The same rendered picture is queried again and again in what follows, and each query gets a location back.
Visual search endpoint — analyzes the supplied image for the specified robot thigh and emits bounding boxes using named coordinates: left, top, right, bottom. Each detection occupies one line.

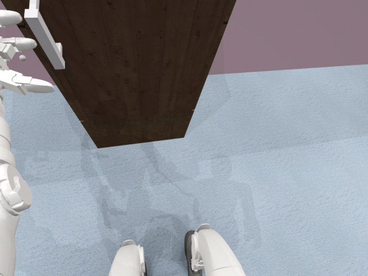
left=191, top=229, right=246, bottom=276
left=108, top=244, right=145, bottom=276

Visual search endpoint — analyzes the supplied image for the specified left robot upper arm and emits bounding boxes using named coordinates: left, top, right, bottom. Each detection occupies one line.
left=0, top=163, right=32, bottom=276

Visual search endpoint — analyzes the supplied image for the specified handle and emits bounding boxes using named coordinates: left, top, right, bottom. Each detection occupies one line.
left=24, top=0, right=65, bottom=70

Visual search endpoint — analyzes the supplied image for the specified robot left hand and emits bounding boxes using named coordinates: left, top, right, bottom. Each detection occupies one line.
left=0, top=10, right=55, bottom=95

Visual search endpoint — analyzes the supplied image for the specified robot left thigh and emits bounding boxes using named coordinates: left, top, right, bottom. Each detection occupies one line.
left=108, top=244, right=145, bottom=276

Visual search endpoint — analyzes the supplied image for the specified cupboard door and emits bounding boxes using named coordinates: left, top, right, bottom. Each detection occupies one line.
left=9, top=0, right=231, bottom=122

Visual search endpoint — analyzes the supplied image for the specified robot right thigh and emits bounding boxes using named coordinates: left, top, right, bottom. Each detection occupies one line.
left=191, top=229, right=246, bottom=276

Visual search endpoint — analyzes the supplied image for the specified robot left forearm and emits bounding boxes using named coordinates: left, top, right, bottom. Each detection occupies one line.
left=0, top=91, right=16, bottom=168

